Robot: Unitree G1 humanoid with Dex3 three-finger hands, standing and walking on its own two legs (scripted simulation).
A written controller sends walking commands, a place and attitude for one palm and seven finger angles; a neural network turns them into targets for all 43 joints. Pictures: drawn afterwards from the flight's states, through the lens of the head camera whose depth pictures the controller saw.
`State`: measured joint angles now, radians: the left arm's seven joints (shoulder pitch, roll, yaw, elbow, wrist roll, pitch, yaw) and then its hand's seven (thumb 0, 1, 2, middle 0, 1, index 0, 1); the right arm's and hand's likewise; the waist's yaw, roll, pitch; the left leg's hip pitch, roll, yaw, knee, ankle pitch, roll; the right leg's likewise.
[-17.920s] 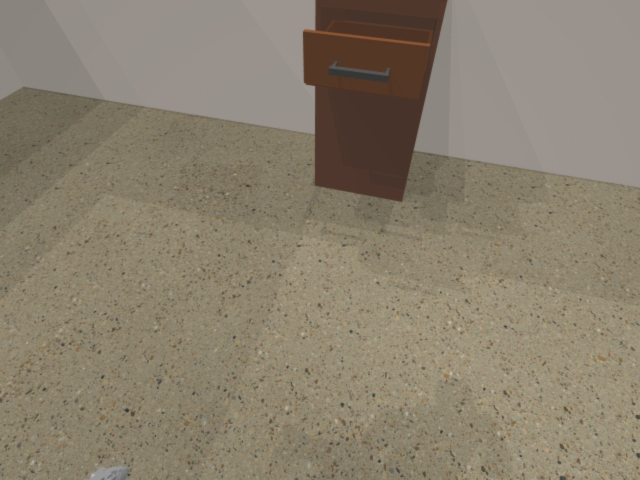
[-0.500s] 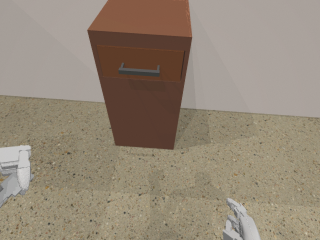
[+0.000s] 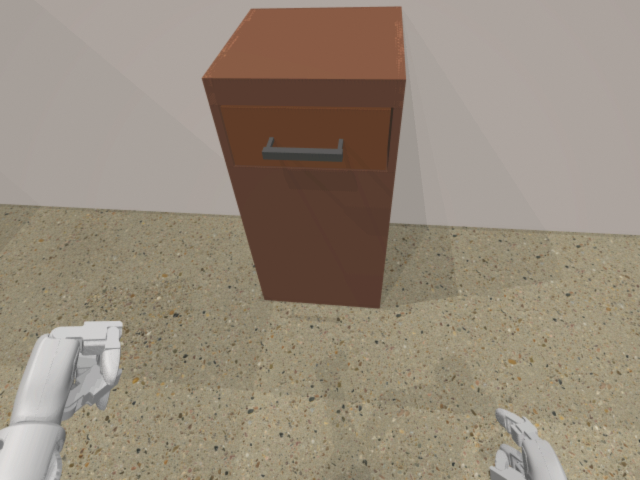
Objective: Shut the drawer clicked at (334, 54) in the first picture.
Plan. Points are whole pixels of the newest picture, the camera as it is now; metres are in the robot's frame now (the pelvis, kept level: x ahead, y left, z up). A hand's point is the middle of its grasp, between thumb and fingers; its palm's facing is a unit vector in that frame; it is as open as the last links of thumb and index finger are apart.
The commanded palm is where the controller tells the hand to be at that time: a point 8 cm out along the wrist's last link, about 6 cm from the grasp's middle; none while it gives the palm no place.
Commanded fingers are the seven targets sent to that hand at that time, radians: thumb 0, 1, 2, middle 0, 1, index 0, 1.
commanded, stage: let the arm hang, fingers relaxed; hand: left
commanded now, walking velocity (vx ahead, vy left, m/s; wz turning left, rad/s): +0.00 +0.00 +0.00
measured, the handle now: (304, 148) +0.81 +0.11 -0.04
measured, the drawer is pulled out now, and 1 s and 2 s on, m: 0.00 0.00 0.00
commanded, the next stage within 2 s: look to check the result in 1.02 s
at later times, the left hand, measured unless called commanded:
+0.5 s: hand out of the picture -0.05 +0.22 -0.16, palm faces +0.03 -0.97 -0.26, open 5.3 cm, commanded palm none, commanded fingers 0.00 0.90 0.90 -0.20 -0.30 -0.20 -0.30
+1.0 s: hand out of the picture +0.07 +0.22 -0.15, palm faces +0.01 -0.96 -0.27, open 7.3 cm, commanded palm none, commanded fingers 0.00 0.90 0.90 -0.20 -0.30 -0.20 -0.30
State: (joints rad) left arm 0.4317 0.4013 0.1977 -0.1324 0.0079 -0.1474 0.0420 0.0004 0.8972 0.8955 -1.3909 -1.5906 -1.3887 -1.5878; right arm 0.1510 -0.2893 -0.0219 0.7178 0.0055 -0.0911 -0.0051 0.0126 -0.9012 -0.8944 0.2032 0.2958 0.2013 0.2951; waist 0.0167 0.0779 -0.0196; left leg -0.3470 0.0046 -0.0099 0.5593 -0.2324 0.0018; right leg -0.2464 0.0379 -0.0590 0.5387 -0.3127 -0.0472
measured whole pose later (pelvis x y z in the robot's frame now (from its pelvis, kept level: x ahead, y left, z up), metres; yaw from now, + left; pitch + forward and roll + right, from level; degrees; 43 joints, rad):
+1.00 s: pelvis -0.01 +0.01 +0.01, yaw +0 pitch -2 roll +0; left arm 0.13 0.24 0.02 1.11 0.01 -0.02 0.01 0.00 0.91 0.89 -0.20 -0.31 -0.20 -0.30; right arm 0.15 -0.25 -0.02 1.13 -0.02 0.00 -0.02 0.01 -0.90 -0.89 0.20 0.30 0.20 0.29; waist -0.01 0.02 0.05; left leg -0.20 -0.01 0.00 0.37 -0.13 0.01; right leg -0.12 0.02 -0.05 0.37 -0.23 -0.03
